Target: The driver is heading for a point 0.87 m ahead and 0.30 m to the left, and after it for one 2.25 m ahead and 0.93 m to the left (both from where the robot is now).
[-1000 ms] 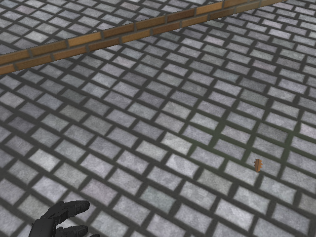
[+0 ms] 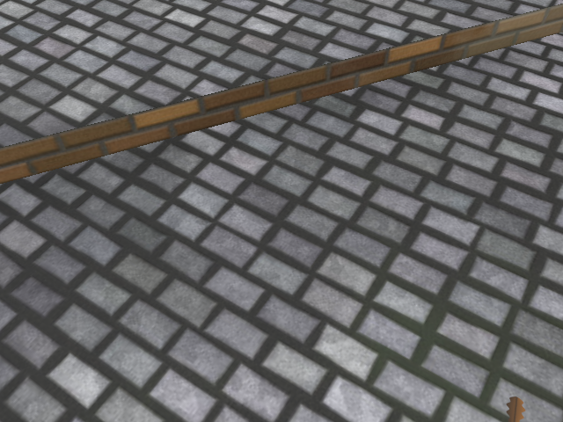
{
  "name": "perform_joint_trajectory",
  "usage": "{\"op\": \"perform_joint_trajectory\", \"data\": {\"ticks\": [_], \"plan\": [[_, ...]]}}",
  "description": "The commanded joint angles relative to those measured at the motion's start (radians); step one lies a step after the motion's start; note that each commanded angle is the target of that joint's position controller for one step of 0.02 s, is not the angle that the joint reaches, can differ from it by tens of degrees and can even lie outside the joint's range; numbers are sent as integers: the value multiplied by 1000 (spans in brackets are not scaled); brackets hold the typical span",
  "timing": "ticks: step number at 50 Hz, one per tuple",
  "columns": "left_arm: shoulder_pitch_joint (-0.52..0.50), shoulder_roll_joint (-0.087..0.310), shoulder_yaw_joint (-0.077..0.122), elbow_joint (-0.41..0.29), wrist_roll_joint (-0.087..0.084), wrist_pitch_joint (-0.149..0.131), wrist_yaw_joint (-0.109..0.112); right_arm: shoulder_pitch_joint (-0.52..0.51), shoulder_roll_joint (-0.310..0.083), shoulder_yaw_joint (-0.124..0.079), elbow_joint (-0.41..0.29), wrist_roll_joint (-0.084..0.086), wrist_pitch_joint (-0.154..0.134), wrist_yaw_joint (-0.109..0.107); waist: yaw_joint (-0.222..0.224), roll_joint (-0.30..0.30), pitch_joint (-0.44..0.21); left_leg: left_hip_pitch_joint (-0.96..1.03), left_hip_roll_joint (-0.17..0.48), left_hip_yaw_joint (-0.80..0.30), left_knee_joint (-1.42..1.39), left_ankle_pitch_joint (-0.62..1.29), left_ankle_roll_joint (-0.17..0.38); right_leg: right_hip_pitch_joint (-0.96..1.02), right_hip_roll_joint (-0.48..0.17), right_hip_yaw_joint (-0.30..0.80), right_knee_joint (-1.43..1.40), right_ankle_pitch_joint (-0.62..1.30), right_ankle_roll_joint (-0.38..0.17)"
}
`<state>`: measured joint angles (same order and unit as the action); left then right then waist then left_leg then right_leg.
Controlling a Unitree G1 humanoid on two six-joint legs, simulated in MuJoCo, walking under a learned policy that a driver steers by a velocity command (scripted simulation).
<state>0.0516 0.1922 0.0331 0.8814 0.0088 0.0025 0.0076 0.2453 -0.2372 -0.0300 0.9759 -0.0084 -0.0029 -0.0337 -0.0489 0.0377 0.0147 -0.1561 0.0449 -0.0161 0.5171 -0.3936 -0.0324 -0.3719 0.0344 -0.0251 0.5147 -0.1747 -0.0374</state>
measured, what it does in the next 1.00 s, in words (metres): walks ahead, turning left: right foot, then left foot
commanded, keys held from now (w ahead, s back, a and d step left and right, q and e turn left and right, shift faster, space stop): w+shift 0.40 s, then w+q+shift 0.60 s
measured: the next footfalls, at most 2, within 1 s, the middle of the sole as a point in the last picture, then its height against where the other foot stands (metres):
right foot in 0.46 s outside the picture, level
left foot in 0.96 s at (266, 332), level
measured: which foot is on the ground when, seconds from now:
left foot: down 0.00-0.46, up 0.48-0.94, down 0.96-1.00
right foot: down 0.00-0.14, up 0.16-0.44, down 0.46-0.96, up 0.98-1.00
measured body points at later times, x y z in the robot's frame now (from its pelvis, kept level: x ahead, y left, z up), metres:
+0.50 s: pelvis +0.21 -0.06 -0.03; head +0.24 -0.07 +0.42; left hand +0.45 +0.17 -0.10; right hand +0.08 -0.30 -0.16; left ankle -0.05 +0.13 -0.68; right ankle +0.30 -0.17 -0.73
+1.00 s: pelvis +0.58 -0.02 -0.04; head +0.59 -0.01 +0.41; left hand +0.54 +0.25 -0.18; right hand +0.81 -0.24 -0.13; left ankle +0.67 +0.04 -0.73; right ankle +0.38 -0.20 -0.61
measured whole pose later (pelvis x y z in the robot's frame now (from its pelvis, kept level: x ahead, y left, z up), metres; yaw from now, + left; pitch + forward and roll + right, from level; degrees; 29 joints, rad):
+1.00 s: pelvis +0.58 -0.02 -0.04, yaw +23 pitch -2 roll -2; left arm 0.30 0.26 0.05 0.93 -0.01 -0.09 0.02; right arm 0.21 -0.29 -0.10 0.73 0.03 -0.03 0.06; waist -0.05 0.02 0.05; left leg -0.51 -0.05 0.13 0.80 -0.33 0.18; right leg -0.02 -0.02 -0.16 1.21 -0.44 -0.01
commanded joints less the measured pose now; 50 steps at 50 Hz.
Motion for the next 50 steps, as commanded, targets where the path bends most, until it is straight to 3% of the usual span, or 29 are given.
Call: {"op": "perform_joint_trajectory", "data": {"ticks": [1,4,6,7,8,9,11,13,16,18,20,22,23,24,25,26,27,28,29,32,36,40,43,45,46,47,48,49,50], "plan": [[7,190,52,-34,-27,-1,4,113,-116,-25,5,9,19,-10,19,-134,-76,-107,-35,61,-18,-50,33,160,-125,191,-172,-351,-87],[70,204,62,-20,-34,-22,11,94,-82,-22,2,24,-22,4,26,-189,3,-169,-19,49,32,-90,119,126,-235,411,-305,-656,-142],[-33,178,58,-63,-34,-41,4,160,-74,-25,38,17,-53,12,-34,-154,18,-3,12,18,-85,-40,189,-10,-191,350,-284,-549,-109],[-145,143,49,-111,-38,-50,-3,239,-97,-32,72,13,-66,11,-84,-79,44,105,71,-49,-200,-74,224,-133,-110,208,-176,-411,-49],[-251,79,32,-161,-44,-70,-11,348,-165,-53,115,14,-77,7,-128,83,67,281,184,-207,-344,-169,260,-337,5,9,66,-203,37],[-258,80,30,-164,-57,-95,-19,296,-197,-68,104,26,-83,6,-103,203,125,354,314,-390,-367,-86,275,-488,-6,-39,191,-127,26],[-227,113,38,-148,-57,-117,-32,308,-119,-55,89,21,-94,12,-86,133,112,482,342,-388,-323,87,265,-669,-73,17,375,-244,1],[-246,77,20,-162,-58,-120,-49,323,-106,-48,84,23,-88,23,-77,102,124,501,326,-316,-334,94,243,-732,-118,18,400,-236,-15],[-278,47,-2,-195,-45,-113,-84,263,-120,-45,54,22,-82,27,-43,108,138,271,275,-191,-427,115,221,-483,-111,-24,280,-80,-12],[-245,71,-1,-197,-42,-101,-92,221,-158,-52,36,23,-88,30,-3,119,143,121,251,-101,-478,231,208,-257,-81,-68,230,-7,-23],[-165,119,17,-183,-38,-91,-80,218,-178,-55,31,27,-94,34,56,142,92,92,236,-15,-377,630,178,-54,-27,-116,211,-5,-53],[129,197,65,-115,-51,-78,-53,225,-172,-44,39,21,-96,35,220,145,-65,-42,199,29,-29,1006,130,373,25,-114,200,-52,-82],[362,254,95,-51,-60,-67,-33,162,-178,-42,11,11,-103,31,346,113,-163,-287,160,11,262,901,95,699,-59,0,221,-89,-92],[456,354,103,-14,-31,-75,-20,210,-4,-5,-47,9,-111,29,271,-260,-323,-501,8,-28,705,34,75,860,-351,486,-10,-580,-151],[440,292,77,-26,-14,-95,-34,222,-31,-15,-56,65,-137,21,249,-319,-376,-567,-35,-177,898,-93,112,779,-456,864,-273,-823,-174],[348,229,58,-16,-19,-108,-41,113,-84,-38,-103,96,-140,12,219,-259,-171,-677,3,-152,986,-10,126,635,-455,785,-333,-765,-130],[294,185,48,-4,-22,-118,-48,72,-65,-35,-121,88,-136,7,185,-189,-69,-684,56,-127,972,77,141,490,-444,616,-316,-578,-117],[224,151,40,7,-7,-126,-53,79,-52,-41,-115,69,-123,3,126,-120,-26,-622,102,-115,937,156,144,356,-401,472,-308,-423,-95],[172,103,29,21,13,-127,-57,124,-19,-43,-103,64,-100,10,71,-138,3,-557,139,-116,905,218,148,251,-352,324,-301,-314,-66],[128,54,19,60,1,-123,-48,127,10,-51,-120,79,-35,25,17,-153,72,-532,169,-103,857,234,154,141,-294,62,-342,-111,-8],[153,94,21,75,17,-125,-8,-14,-23,-55,-199,55,-18,35,15,-87,172,-637,138,-68,689,402,126,133,-252,-106,-417,45,-5],[235,166,30,69,21,-122,24,-155,-43,-48,-268,49,-32,76,54,-4,193,-682,97,39,471,527,140,294,-253,-222,-434,259,19],[270,249,45,46,17,-103,47,-213,-69,-54,-324,52,-49,113,33,-39,127,-504,-4,205,316,478,180,405,-249,-297,-297,921,66],[263,316,65,22,9,-77,68,-93,-121,-78,-318,70,-33,120,-60,-144,32,-311,-74,262,332,373,191,459,-289,-302,-82,1359,54],[199,342,75,-5,0,-68,64,82,-182,-105,-282,73,-12,112,-162,-189,-40,-116,-85,237,352,282,221,417,-312,-282,110,1470,29],[118,339,78,-47,-9,-73,44,338,-276,-150,-212,66,7,96,-276,-172,-134,193,-81,158,287,232,269,279,-293,-233,409,1373,-4],[29,239,54,-62,-30,-90,12,453,-257,-151,-148,72,13,71,-316,19,-59,326,-44,64,103,287,315,60,-102,-242,888,457,5],[89,22,1,-135,-16,-147,-13,338,-220,-113,-155,21,-4,83,-88,348,7,415,-10,-259,126,325,396,-347,55,-73,1231,-403,8],[127,21,-18,-228,-44,-199,-32,252,-153,-79,-219,-14,-46,89,-8,315,-162,480,156,-732,-115,-57,534,-546,66,141,1267,-380,-35]]}}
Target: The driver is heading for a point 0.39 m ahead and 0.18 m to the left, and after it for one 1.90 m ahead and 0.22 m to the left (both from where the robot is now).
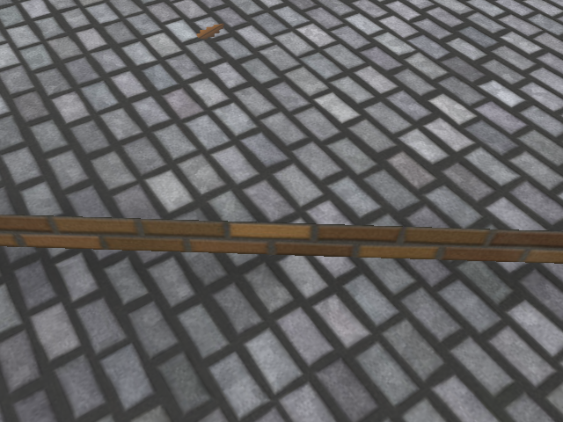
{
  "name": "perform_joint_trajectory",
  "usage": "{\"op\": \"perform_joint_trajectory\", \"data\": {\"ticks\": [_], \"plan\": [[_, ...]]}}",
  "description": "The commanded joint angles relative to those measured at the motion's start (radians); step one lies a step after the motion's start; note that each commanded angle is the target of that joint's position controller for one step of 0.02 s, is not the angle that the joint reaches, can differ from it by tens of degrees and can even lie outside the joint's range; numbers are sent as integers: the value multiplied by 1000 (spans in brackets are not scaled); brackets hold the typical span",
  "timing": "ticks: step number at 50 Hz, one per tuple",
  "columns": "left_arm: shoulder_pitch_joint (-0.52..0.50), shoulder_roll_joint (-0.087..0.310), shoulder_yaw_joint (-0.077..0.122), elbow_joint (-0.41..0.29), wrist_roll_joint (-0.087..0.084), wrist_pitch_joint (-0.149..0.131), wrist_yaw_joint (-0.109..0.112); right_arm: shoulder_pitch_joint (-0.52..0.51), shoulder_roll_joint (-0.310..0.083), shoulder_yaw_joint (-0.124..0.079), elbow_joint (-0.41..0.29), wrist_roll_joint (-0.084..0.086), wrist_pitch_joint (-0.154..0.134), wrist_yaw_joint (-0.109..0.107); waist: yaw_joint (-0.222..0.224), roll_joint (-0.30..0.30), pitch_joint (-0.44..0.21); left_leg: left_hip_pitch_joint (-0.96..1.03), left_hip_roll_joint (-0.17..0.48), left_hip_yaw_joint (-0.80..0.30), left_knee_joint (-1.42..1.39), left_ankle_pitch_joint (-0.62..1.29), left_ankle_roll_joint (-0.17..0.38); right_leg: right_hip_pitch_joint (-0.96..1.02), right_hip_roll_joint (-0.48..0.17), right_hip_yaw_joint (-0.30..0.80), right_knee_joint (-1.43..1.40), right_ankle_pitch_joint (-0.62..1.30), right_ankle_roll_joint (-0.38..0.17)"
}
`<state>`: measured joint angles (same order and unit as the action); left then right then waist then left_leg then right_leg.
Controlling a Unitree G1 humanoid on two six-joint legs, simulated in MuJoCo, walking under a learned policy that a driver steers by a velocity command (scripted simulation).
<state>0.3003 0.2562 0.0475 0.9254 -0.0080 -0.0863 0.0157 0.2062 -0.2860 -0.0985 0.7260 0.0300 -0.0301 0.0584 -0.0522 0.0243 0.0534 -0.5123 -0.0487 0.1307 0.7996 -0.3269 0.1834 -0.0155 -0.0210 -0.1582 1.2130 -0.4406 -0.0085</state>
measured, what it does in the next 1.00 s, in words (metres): walks ahead, turning left: right foot, then left foot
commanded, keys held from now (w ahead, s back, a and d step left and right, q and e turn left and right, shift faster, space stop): w+q+shift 0.56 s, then w+e+shift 0.44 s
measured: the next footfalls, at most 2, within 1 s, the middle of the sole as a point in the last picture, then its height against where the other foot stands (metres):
right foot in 0.36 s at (327, 386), level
left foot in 0.84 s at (132, 327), level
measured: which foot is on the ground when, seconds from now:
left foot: down 0.00-0.38, up 0.40-0.82, down 0.84-1.00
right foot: up 0.00-0.34, down 0.36-0.84, up 0.86-1.00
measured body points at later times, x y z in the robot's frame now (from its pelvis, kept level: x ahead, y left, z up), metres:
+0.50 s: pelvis +0.43 -0.02 +0.03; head +0.45 +0.00 +0.48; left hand +0.42 +0.29 -0.06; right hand +0.67 -0.22 -0.06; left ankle +0.27 +0.02 -0.57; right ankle +0.54 -0.13 -0.69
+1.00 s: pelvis +0.75 +0.23 +0.04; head +0.77 +0.25 +0.49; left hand +0.70 +0.52 -0.08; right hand +0.98 +0.04 -0.06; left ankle +0.71 +0.34 -0.69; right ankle +0.76 +0.06 -0.55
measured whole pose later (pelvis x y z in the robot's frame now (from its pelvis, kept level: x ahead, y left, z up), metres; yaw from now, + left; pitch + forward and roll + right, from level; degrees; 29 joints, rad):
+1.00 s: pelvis +0.75 +0.23 +0.04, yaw +28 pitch +1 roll +2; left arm 0.30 0.30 0.04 0.79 -0.06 -0.06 0.01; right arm 0.28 -0.27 -0.06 0.71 -0.02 -0.10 0.03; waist -0.01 -0.04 0.02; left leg -0.28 0.01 0.12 0.53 -0.26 0.02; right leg -0.56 -0.10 0.05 1.45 -0.31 -0.03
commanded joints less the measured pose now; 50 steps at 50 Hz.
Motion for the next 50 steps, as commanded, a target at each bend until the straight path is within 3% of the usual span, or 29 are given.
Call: {"op": "perform_joint_trajectory", "data": {"ticks": [1,2,3,6,8,11,15,17,18,19,20,21,22,23,24,25,27,32,36,39,41,42,43,44,45,46,47,48,50], "plan": [[-223,58,-13,-298,-46,-134,-46,307,-67,-8,19,-45,-44,3,-36,104,-161,756,284,-964,-555,-284,263,-917,73,298,477,-30,-97],[-233,73,-5,-301,-45,-130,-43,249,-72,-4,14,-31,-61,9,26,-101,-72,583,280,-921,-598,-320,207,-875,27,294,341,58,-104],[-178,62,-6,-283,-26,-111,-36,166,-88,-2,-9,-25,-75,7,95,-155,-44,429,259,-885,-588,-309,200,-795,-12,316,250,109,-75],[-162,113,12,-272,7,-53,-15,71,-88,7,-51,-25,-78,-37,141,-137,27,139,131,-659,-607,-128,163,-626,-71,301,-9,160,30],[-332,86,1,-334,31,-48,-2,118,-77,9,-47,-13,-79,-69,71,-99,71,40,66,-534,-614,47,144,-553,-53,245,-265,316,74],[-463,14,-10,-406,10,-45,-7,168,-92,-2,-32,1,-61,-81,-11,3,42,14,7,-453,-557,73,64,-404,17,191,-576,535,94],[-464,100,35,-429,-40,-59,-15,208,-73,-13,-14,17,-52,-81,-27,97,-17,236,54,-564,-437,42,23,-351,35,262,-737,500,94],[-311,169,75,-397,-46,-75,-15,169,-82,-22,-33,6,-40,-83,72,134,-105,339,61,-572,-258,328,-12,-219,44,238,-737,397,53],[-90,203,94,-354,-47,-76,-10,113,-75,-13,-62,-17,-38,-72,198,145,-241,277,32,-522,-16,446,-53,30,-8,254,-672,345,15],[169,255,97,-315,-29,-62,0,103,28,24,-102,-54,-43,-59,274,-1,-441,58,-1,-443,363,174,-77,405,-180,453,-596,91,-22],[161,314,99,-288,23,-69,-27,288,82,48,-156,38,-55,-57,117,-589,-547,-287,-66,-369,663,-230,-112,587,-429,1166,-914,-374,-211],[61,199,80,-322,20,-57,-31,251,-14,43,-115,70,-42,-71,148,-452,-383,-411,43,-332,750,-124,-115,494,-400,1161,-971,-599,-192],[24,128,64,-320,10,-41,-20,127,-68,35,-131,38,-34,-70,178,-292,-245,-433,66,-278,758,-56,-118,364,-358,943,-956,-424,-154],[12,126,61,-295,19,-33,-19,45,-73,33,-148,3,-28,-67,167,-91,-159,-372,104,-255,713,-22,-117,214,-315,764,-943,-157,-134],[-8,120,58,-268,27,-31,-18,-22,-73,25,-174,-21,-28,-62,145,-43,-102,-326,142,-256,639,6,-112,95,-276,633,-938,27,-127],[-29,100,49,-247,34,-35,-16,-17,-60,23,-187,-8,-19,-51,109,-71,-73,-278,176,-268,602,15,-108,15,-256,544,-946,110,-118],[-35,62,37,-206,12,-39,-23,-26,-29,31,-213,19,2,-43,85,-109,-33,-298,212,-254,562,1,-105,-36,-239,417,-977,196,-110],[21,129,35,-143,15,-47,-27,-109,-1,60,-257,3,-13,-35,53,-35,73,-333,163,-279,344,187,-125,-140,-231,276,-1086,333,-165],[130,181,28,-94,-25,-33,-16,-316,-6,71,-312,-17,-56,-3,101,2,125,-177,129,-121,-20,350,-121,-107,-213,212,-1160,523,-160],[149,253,33,-81,-15,-27,-9,-298,-70,39,-323,-9,-81,1,47,-120,26,48,36,-89,-159,258,-102,18,-231,185,-1010,1059,-138],[115,282,32,-72,-2,-11,3,31,-160,-13,-254,-4,-69,-27,-166,-209,-159,467,21,-100,-244,256,-66,-64,-206,161,-625,1268,-95],[118,212,12,-103,21,-15,6,237,-207,-31,-199,-18,-51,-51,-232,-162,-315,860,177,-252,-128,239,-70,-351,-158,189,-303,884,-63],[286,5,-37,-141,8,-34,-6,254,-304,-33,-176,-59,-63,-53,-68,236,-525,1121,443,-716,-230,78,32,-637,-2,256,80,-50,-37],[218,85,-20,-134,-44,-49,-8,308,-205,-17,-161,-70,-67,-42,-123,218,-573,1042,451,-896,-421,-102,56,-710,-14,335,218,-47,-45],[84,108,-6,-170,-74,-44,0,276,-145,-1,-126,-53,-74,-39,-128,151,-345,917,425,-771,-459,-126,38,-834,-41,298,282,26,-37],[17,85,-13,-195,-61,-37,5,214,-112,11,-102,-40,-79,-38,-91,64,-214,750,409,-638,-482,-50,33,-857,-89,267,268,101,-32],[-3,66,-15,-200,-40,-22,2,152,-79,18,-87,-51,-83,-36,-40,55,-145,600,379,-538,-508,30,26,-811,-120,253,274,144,-26],[37,47,-12,-195,-40,2,-7,106,-34,27,-70,-66,-90,-33,20,69,-120,480,360,-450,-535,85,14,-740,-150,269,279,179,-27],[58,0,-14,-204,-61,52,-19,39,19,33,-36,-51,-91,-21,82,84,-57,368,356,-306,-578,159,-7,-761,-161,266,369,134,-22]]}}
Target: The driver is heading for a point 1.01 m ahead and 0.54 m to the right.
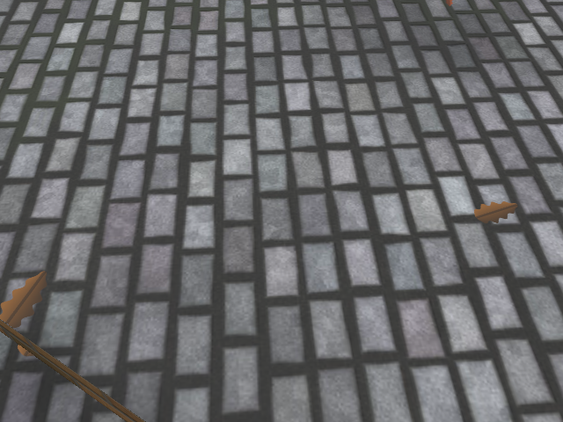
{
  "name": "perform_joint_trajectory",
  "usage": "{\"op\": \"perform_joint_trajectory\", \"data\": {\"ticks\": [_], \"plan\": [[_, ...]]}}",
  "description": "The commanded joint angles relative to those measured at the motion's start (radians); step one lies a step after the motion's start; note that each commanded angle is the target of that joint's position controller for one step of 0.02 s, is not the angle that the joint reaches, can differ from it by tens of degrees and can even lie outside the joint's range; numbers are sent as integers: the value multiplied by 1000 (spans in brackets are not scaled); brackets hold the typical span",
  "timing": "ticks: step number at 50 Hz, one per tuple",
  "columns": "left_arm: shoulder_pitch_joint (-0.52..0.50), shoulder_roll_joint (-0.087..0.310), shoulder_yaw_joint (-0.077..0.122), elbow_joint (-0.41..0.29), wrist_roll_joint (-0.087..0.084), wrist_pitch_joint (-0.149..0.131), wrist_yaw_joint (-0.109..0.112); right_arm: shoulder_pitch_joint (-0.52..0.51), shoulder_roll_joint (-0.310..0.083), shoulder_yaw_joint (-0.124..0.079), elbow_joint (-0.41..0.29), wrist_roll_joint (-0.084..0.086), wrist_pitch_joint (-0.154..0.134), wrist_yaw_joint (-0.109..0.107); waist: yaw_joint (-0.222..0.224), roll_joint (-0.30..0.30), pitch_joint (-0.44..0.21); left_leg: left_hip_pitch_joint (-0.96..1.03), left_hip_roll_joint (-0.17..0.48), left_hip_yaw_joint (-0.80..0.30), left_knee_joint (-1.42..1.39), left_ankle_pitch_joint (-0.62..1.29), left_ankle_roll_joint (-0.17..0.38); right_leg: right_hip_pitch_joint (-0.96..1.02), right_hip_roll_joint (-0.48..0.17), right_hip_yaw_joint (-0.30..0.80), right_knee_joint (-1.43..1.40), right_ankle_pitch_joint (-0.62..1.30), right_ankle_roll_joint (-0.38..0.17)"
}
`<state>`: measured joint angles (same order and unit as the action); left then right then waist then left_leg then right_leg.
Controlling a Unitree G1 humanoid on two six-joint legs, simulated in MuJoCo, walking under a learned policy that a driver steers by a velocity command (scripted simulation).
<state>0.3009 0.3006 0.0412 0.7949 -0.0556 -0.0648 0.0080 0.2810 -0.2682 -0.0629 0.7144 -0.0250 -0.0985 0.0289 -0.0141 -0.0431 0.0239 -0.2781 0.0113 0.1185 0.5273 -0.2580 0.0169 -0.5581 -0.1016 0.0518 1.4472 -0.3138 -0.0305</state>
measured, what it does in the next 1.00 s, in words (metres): climbs, turning right: right foot 0.14 m higher, then left foot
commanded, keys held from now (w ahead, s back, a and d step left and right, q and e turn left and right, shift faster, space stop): w+e+shift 0.18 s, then e+shift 0.64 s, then shift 0.18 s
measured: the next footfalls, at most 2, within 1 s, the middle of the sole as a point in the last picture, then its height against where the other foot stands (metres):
right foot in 0.28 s outside the picture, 0.14 m higher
left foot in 0.70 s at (337, 306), level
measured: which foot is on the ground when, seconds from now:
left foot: down 0.00-0.28, up 0.30-0.68, down 0.70-1.00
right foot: up 0.00-0.26, down 0.28-0.70, up 0.72-1.00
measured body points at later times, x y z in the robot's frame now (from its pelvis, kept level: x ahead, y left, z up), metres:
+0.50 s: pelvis +0.37 -0.06 +0.13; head +0.40 -0.09 +0.58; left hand +0.55 +0.15 +0.02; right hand +0.53 -0.38 +0.11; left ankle +0.48 +0.10 -0.46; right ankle +0.37 -0.11 -0.59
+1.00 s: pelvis +0.55 -0.07 +0.14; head +0.59 -0.10 +0.59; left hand +0.88 -0.07 +0.05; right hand +0.41 -0.33 +0.04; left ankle +0.69 -0.09 -0.59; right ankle +0.44 -0.15 -0.51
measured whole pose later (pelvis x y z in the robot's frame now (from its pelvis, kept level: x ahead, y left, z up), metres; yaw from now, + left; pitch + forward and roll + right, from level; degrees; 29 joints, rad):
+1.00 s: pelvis +0.55 -0.07 +0.14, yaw -55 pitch +1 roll +0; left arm 0.13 0.31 0.04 0.56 -0.01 0.05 0.03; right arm 0.18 -0.25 -0.03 0.66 -0.02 0.00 -0.05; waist -0.04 -0.03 0.10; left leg -0.37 -0.02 0.08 0.41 -0.07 0.07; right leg -0.56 -0.02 0.06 1.14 -0.42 0.07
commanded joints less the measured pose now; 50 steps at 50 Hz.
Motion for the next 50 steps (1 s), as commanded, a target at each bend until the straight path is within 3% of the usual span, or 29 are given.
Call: {"op": "perform_joint_trajectory", "data": {"ticks": [1,3,5,7,9,10,11,12,13,14,15,16,17,18,19,22,24,25,28,30,33,34,35,36,37,39,40,44,50], "plan": [[30,-101,-22,-86,-13,57,-7,-15,10,2,18,7,-16,11,40,198,11,121,339,-275,-310,103,166,-328,-53,4,400,-113,5],[-29,-139,-42,-142,-20,86,-3,38,51,28,78,21,-2,8,60,146,89,135,388,-245,-310,36,153,-620,-34,31,738,-186,-17],[-144,-174,-74,-238,-14,88,-16,83,54,52,144,5,21,-4,94,106,177,157,391,-166,-303,137,111,-864,-6,80,910,-170,-52],[-237,-127,-88,-334,-7,72,-43,14,-2,56,129,-14,48,-30,137,63,193,47,282,28,-363,175,39,-797,-10,43,601,-85,-63],[-307,-62,-79,-385,47,69,-54,14,-98,45,110,-17,40,-80,133,23,108,-93,210,186,-468,357,49,-439,5,-133,261,53,-48],[-175,-31,-61,-349,49,65,-58,-95,-127,49,79,-12,12,-95,214,56,60,-233,151,278,-380,887,38,-88,78,-222,128,112,-68],[-142,15,-31,-319,45,58,-54,-14,-245,22,56,3,-7,-108,204,100,-129,-143,172,226,-267,1512,75,192,180,-281,82,179,-74],[-45,45,-4,-310,45,39,-51,-29,-389,-21,48,31,10,-105,275,216,-203,22,221,176,-86,1842,90,250,180,-288,-38,67,-76],[147,132,37,-262,44,33,-47,-93,-422,-43,14,33,40,-95,348,279,-305,144,252,117,164,2076,108,388,231,-268,-170,-20,-96],[230,208,62,-218,48,40,-50,-122,-337,-29,-18,60,55,-86,349,162,-247,105,157,59,567,1455,50,475,227,-67,-581,65,-154],[29,297,64,-214,57,41,-47,3,-72,30,-61,-4,23,-54,54,-356,-124,-184,-96,-67,983,-135,-32,471,113,363,-728,734,-231],[-44,261,39,-290,100,36,-33,171,-55,43,-105,-10,-25,-7,-35,-472,-390,-301,-127,-298,1199,-206,3,547,-65,829,-983,660,-325],[-8,173,29,-297,93,17,-53,23,-135,17,-130,24,-40,3,29,-210,-305,-351,-142,-313,1243,-154,30,469,-53,869,-1037,487,-310],[22,142,27,-255,51,3,-62,-82,-79,26,-167,21,-39,-4,23,-45,-124,-479,-154,-276,1312,-184,33,349,-32,854,-1041,323,-295],[9,96,20,-230,31,-7,-61,-118,-35,41,-178,3,-26,-16,-15,106,-39,-513,-118,-278,1312,-187,33,225,-10,766,-1008,262,-260],[-68,87,23,-207,33,-5,-28,-96,-32,50,-214,1,7,-24,-94,74,-12,-502,-55,-245,1226,-139,11,93,91,459,-1009,336,-212],[-100,70,22,-221,17,18,1,-241,-44,56,-259,-18,9,-49,-64,141,3,-377,-24,-168,700,-120,-6,55,198,294,-1081,473,-170],[-90,91,27,-233,31,13,15,-308,-56,53,-276,-20,2,-53,-33,109,-33,-329,-56,-142,603,-59,-29,81,183,309,-1075,703,-178],[-52,140,56,-218,11,71,51,-351,-15,57,-268,19,6,-56,14,18,-185,-203,-150,-135,183,174,-69,256,221,275,-1014,670,-96],[-43,141,60,-234,14,98,53,-340,-57,33,-250,35,14,-47,18,-57,-192,-128,-181,-145,38,241,-79,305,206,325,-1012,578,-48],[-103,117,62,-264,18,100,42,-258,-135,-11,-218,44,12,-48,-22,-152,-160,20,-102,-257,-114,325,-78,317,178,451,-889,401,-37],[-112,83,51,-277,21,99,35,-179,-127,-14,-185,35,9,-48,-48,-113,-209,127,-40,-274,-216,437,-61,359,212,408,-739,314,-14],[-47,-12,22,-286,42,102,24,-156,-126,-12,-175,14,10,-51,-6,54,-292,348,140,-401,-134,540,2,233,267,318,-502,-133,6],[36,-39,8,-290,77,97,16,-158,-138,-8,-208,2,26,-54,39,226,-246,425,276,-580,-60,1018,56,29,347,213,-300,-488,32],[230,70,37,-285,36,91,-7,-183,-187,-19,-203,-18,34,-58,162,425,-370,440,531,-938,-144,625,268,-64,231,179,-114,-411,72],[22,220,83,-247,25,110,3,-259,-53,10,-244,-10,50,-77,48,155,-176,219,319,-627,-191,195,208,-98,131,94,-41,-194,127],[-22,216,83,-257,32,124,14,-264,-70,11,-244,-4,63,-84,45,99,-157,125,252,-529,-218,136,168,-56,113,72,-39,-137,126],[-79,92,37,-300,31,112,24,-192,-103,5,-167,-15,76,-91,26,132,-143,70,181,-342,-247,253,212,-38,97,11,-109,-82,107],[-136,68,12,-293,49,101,26,-169,-140,-5,-130,9,89,-76,3,155,-163,108,232,-315,-271,120,253,42,71,-3,-390,-98,91]]}}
